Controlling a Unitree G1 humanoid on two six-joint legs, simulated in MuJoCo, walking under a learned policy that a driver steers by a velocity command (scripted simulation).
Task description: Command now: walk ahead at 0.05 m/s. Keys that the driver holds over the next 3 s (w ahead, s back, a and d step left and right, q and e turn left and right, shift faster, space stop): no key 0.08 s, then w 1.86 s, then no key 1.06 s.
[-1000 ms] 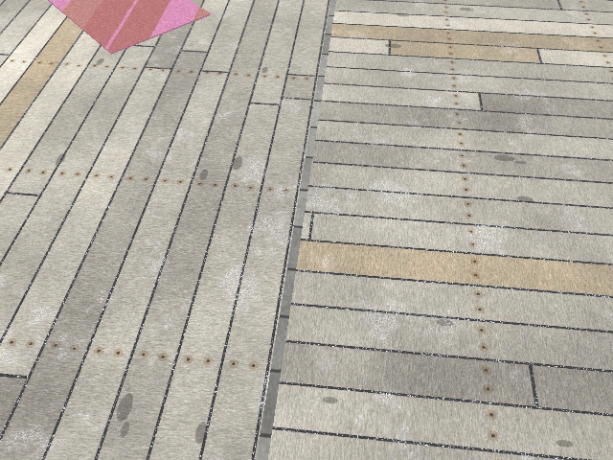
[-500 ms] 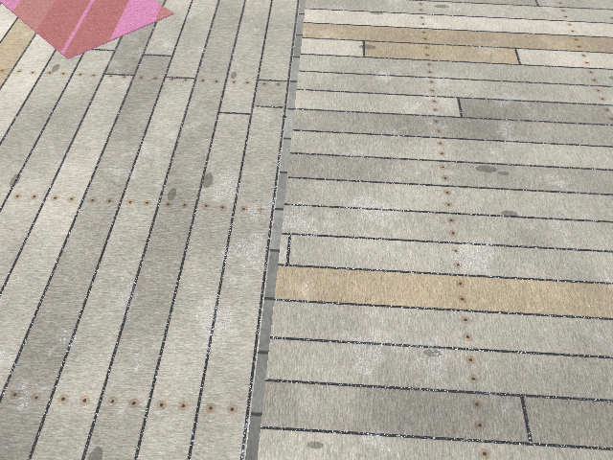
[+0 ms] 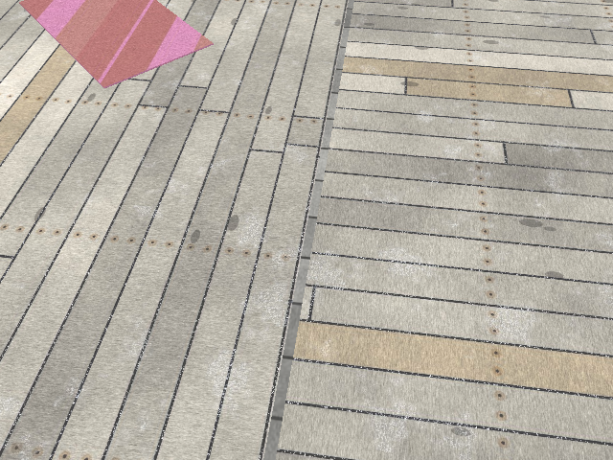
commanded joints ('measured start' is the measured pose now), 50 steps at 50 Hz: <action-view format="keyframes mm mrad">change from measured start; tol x32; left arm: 1 0 95 10 -31 -7 4 9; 17 357 150 64 78 -3 -44 -6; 50 6 57 45 -44 23 -4 -39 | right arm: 1 112 -43 1 21 -4 -11 -8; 33 -356 -60 -17 -158 14 -60 58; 40 261 -278 -97 -18 -31 -93 14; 50 116 -129 -38 12 13 -127 23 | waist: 1 -48 -32 27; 34 39 -128 114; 41 -134 148 -313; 50 25 30 54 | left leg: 1 232 10 -17 -196 85 16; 10 65 200 -329 -448 -487 148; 25 -426 28 39 342 124 20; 35 -201 -40 139 -37 207 63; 40 635 296 -367 -175 -29 249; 41 644 407 -743 -365 -129 346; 50 100 181 -150 -527 211 195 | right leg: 1 -187 -250 267 -182 -227 -46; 15 118 -63 70 47 -251 -22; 17 347 -346 588 -292 -588 -113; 37 317 -279 130 -17 910 -43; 39 118 -230 95 377 690 -20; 41 -347 2 119 985 -342 7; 50 -335 -195 106 663 -12 49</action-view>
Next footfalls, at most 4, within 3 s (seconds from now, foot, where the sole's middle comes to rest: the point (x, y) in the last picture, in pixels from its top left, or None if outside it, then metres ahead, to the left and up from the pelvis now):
0.04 left None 0.07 0.12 -0.77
0.78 left None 0.42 0.08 -0.77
1.34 right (364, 364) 0.74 -0.09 -0.77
1.92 left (296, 262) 1.04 0.08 -0.77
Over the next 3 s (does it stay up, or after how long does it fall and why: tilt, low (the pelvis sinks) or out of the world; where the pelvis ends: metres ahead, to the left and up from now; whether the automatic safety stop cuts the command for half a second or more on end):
stays up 1.07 -0.01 0.01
